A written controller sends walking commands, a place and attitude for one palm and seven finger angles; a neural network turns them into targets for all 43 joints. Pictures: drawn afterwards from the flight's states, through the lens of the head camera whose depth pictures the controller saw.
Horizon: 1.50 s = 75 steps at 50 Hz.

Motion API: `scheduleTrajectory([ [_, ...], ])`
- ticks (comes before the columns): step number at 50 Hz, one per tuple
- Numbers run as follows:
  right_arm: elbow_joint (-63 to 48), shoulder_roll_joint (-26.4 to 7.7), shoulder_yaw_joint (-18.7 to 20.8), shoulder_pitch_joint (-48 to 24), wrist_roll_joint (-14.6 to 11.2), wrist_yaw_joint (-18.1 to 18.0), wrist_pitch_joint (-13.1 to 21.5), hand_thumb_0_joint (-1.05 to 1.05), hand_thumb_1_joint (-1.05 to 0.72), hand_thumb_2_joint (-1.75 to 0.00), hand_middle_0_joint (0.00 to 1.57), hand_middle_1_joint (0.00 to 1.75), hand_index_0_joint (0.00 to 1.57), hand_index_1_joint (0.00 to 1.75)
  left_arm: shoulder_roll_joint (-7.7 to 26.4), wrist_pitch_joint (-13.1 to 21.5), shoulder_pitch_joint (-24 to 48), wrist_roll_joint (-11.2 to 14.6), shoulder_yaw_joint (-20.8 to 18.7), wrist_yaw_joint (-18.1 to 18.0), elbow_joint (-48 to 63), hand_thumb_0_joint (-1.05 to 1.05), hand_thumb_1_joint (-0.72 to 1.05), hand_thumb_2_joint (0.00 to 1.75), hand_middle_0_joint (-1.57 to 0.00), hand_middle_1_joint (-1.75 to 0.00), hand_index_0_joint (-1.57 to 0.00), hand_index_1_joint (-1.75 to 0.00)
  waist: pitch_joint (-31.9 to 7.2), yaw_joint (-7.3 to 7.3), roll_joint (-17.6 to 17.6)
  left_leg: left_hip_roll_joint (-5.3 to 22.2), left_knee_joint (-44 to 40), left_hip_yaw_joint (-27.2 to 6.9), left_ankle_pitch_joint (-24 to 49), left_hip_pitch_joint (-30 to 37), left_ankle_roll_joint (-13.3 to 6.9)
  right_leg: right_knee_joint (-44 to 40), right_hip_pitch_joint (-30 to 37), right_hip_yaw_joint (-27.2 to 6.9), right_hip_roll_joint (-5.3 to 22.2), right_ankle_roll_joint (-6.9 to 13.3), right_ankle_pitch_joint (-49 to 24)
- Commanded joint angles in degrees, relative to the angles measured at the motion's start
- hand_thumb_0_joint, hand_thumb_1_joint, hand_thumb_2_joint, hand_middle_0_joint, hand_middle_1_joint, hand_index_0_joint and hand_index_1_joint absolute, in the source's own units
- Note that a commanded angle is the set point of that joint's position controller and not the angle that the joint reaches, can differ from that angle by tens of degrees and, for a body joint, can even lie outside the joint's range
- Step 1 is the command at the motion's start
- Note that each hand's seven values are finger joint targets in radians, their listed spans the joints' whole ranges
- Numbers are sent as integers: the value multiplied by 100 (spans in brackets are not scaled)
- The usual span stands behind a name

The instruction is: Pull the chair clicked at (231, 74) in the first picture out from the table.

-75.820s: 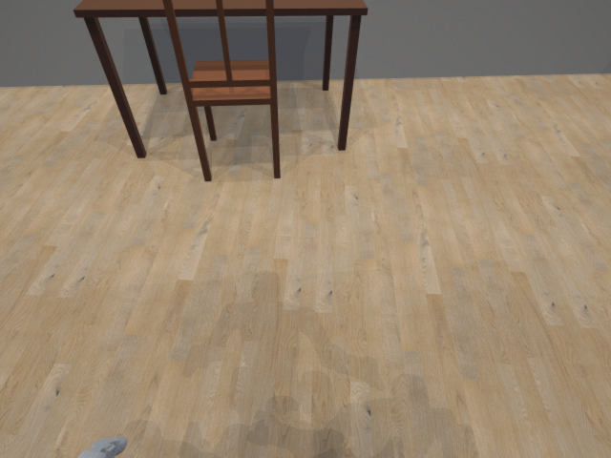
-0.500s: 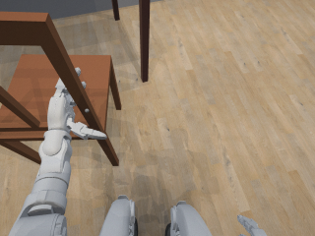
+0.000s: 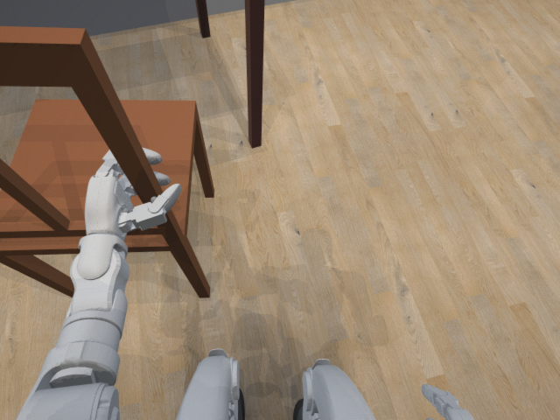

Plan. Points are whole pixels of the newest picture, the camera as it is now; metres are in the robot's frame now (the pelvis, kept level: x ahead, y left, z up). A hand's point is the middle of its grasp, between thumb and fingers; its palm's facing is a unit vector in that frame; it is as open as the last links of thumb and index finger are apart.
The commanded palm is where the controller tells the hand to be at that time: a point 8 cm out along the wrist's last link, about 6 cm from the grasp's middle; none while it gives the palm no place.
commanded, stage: hook a spindle and tug to test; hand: left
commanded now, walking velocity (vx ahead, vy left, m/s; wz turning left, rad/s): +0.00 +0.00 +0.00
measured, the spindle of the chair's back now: (1, 174) +0.44 +0.38 +0.04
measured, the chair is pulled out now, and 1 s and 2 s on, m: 0.24 0.28 0.39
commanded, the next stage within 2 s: step backward, pulling the chair out in 0.72 s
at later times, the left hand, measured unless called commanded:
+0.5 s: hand (153, 218) +0.38 +0.18 +0.02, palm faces +0.06 -1.00 -0.02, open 6.0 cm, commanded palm +0.35 +0.22 +0.03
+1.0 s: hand (151, 230) +0.36 +0.17 +0.04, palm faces +0.18 -0.98 -0.06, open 5.8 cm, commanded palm +0.34 +0.22 +0.03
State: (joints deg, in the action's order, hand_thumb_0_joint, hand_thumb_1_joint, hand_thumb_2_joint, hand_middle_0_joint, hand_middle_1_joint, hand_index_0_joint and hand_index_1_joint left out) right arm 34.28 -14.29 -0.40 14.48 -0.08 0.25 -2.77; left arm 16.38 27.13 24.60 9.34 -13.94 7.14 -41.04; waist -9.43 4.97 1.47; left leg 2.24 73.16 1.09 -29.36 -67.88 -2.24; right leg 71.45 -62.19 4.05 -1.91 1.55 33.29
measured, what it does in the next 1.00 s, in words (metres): rises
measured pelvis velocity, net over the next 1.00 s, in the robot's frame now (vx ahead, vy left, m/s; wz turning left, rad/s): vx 0.02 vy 0.00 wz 0.02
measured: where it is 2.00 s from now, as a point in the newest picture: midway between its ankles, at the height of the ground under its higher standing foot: outside the picture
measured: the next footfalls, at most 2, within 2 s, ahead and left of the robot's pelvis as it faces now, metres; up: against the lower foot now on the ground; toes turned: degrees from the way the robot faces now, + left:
none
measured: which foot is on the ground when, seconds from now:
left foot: down 0.00-1.00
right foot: down 0.00-1.00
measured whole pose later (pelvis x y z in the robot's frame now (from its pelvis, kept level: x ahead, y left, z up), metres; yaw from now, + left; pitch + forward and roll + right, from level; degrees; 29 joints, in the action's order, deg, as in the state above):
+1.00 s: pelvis +0.02 +0.00 +0.06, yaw +1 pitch +15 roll -1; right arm 29.4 -11.8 -2.5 14.2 -3.2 -4.8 -8.5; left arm 10.8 13.4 9.6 8.6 -6.7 -4.6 -31.9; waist -5.3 3.9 0.9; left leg 0.5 55.0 2.4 -24.1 -46.1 -2.5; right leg 54.1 -41.2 2.4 -0.9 0.8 27.9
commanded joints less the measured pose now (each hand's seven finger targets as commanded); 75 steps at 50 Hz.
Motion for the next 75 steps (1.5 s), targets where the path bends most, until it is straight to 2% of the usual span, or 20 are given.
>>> scheduleTrajectory([
  [1,-512,-908,333,427,9,-65,137,0,-90,-90,20,30,20,30,942,454,1537,31,-156,105,1153,0,90,90,-50,-145,-50,-145,-2509,41,326,-116,-746,-435,1818,2354,97,-943,757,-280,-68,-18,-1876],
  [9,-676,-891,373,421,-1,17,117,0,-90,-90,20,30,20,30,626,374,646,110,69,84,1779,0,90,90,-50,-145,-50,-145,-2762,-129,532,-67,-879,-480,2533,2956,152,-914,814,-163,-84,24,-2245],
  [12,-743,-874,390,383,-15,37,97,0,-90,-90,20,30,20,30,688,385,127,98,-7,21,2040,0,90,90,-50,-145,-50,-145,-2743,-181,222,-62,-905,-428,2618,2841,136,-939,1097,-188,-86,-4,-2480],
  [15,-737,-849,386,342,-8,49,121,0,-90,-90,20,30,20,30,494,443,135,75,215,-8,2218,0,90,90,-50,-145,-50,-145,-2549,-115,380,-50,-900,-443,2593,2869,142,-917,912,-167,-77,-2,-2412],
  [18,-743,-856,397,325,-4,48,128,0,-90,-90,20,30,20,30,520,485,-84,101,156,-36,2258,0,90,90,-50,-145,-50,-145,-2440,-135,191,-64,-890,-418,2502,2720,130,-937,1029,-188,-82,-7,-2438],
  [23,-755,-829,417,262,13,50,172,0,-90,-90,20,30,20,30,251,537,-228,113,412,-54,2615,0,90,90,-50,-145,-50,-145,-2572,-143,465,-50,-880,-474,2744,3051,168,-884,856,-137,-55,4,-2429],
  [33,-847,-807,405,101,-2,9,214,0,-90,-90,20,30,20,30,141,450,-767,118,565,-40,2926,0,90,90,-50,-145,-50,-145,-2469,-180,210,-77,-893,-484,2613,2917,134,-915,994,-141,-37,-4,-2420],
  [40,-768,-817,397,44,10,-51,274,0,-90,-90,20,30,20,30,292,489,-444,94,428,-52,2844,0,90,90,-50,-145,-50,-145,-2454,-162,348,-91,-817,-497,2379,2836,142,-867,822,-166,-30,11,-2220],
  [41,-753,-792,373,13,13,-47,284,0,-90,-90,20,30,20,30,55,483,-160,95,700,-33,2812,0,90,90,-50,-145,-50,-145,-2314,-35,325,-100,-795,-511,2266,2766,133,-878,724,-154,-20,1,-2145],
  [42,-1244,-709,322,342,-266,-264,-120,0,-90,-90,20,30,20,30,2100,-173,716,-555,-297,-755,3944,0,90,90,-50,-145,-50,-145,-3908,-395,756,-21,-2012,-360,2264,4596,13,-1879,3218,-779,346,35,-2409],
  [43,-1372,-584,280,317,-305,-415,-192,0,-90,-90,20,30,20,30,1334,-554,453,-558,187,-1021,3914,0,90,90,-50,-145,-50,-145,-3509,-230,999,-142,-2185,-298,2524,4859,-2,-2206,3315,-684,330,4,-3116],
  [46,-1259,-591,148,163,-311,-613,-391,0,-90,-90,20,30,20,30,630,-1287,-726,-618,676,-1244,2768,0,90,90,-50,-145,-50,-145,-2410,-200,688,87,-2623,-576,3032,4542,-18,-2220,2961,-449,383,-59,-3443],
  [48,-1052,-611,98,173,-309,-666,-525,0,-90,-90,20,30,20,30,347,-1596,-716,-690,968,-1325,1830,0,90,90,-50,-145,-50,-145,-1532,-145,137,196,-2785,-554,2763,4014,-116,-2643,3191,-574,453,-212,-3501],
  [50,-882,-692,112,227,-295,-718,-574,0,-90,-90,20,30,20,30,382,-1572,-210,-700,984,-1384,1241,0,90,90,-50,-145,-50,-145,-1379,-142,50,261,-2988,-555,3000,4023,-92,-2902,3465,-670,584,-303,-3944],
  [54,-705,-723,157,285,-252,-760,-597,0,-90,-90,20,30,20,30,435,-1349,356,-776,1032,-1404,607,0,90,90,-50,-145,-50,-145,-1230,-160,726,479,-3341,-701,4056,4765,-108,-3138,3591,-602,579,-301,-4035],
  [60,-687,-650,227,144,-182,-663,-610,0,-90,-90,20,30,20,30,187,-1125,72,-713,1165,-1260,414,0,90,90,-50,-145,-50,-145,-1330,-221,1426,864,-3876,-1170,5006,5823,-219,-3114,3507,-467,320,-155,-2292],
  [63,-760,-638,243,-36,-141,-597,-553,0,-90,-90,20,30,20,30,149,-1063,-247,-659,1127,-1208,615,0,90,90,-50,-145,-50,-145,-1229,-307,1526,1027,-4178,-1269,4682,5817,-265,-3087,3623,-431,265,-105,-1629],
  [66,-808,-645,250,-186,-125,-570,-477,0,-90,-90,20,30,20,30,182,-1038,-583,-623,1024,-1171,826,0,90,90,-50,-145,-50,-145,-1123,-354,1322,1127,-4350,-1243,4194,5546,-307,-3246,3990,-442,269,-86,-1691],
  [71,-669,-676,272,-167,-177,-666,-286,0,-90,-90,20,30,20,30,201,-1034,-277,-632,1035,-1211,792,0,90,90,-50,-145,-50,-145,-964,-272,827,1058,-4426,-999,3048,5134,-239,-3621,4408,-547,355,-78,-2377],
  [75,-434,-678,284,-97,-187,-758,-119,0,-90,-90,20,30,20,30,326,-1017,195,-680,1028,-1294,411,0,90,90,-50,-145,-50,-145,-811,-221,701,956,-4506,-867,2234,5036,-184,-3823,4341,-674,458,-91,-2244],
])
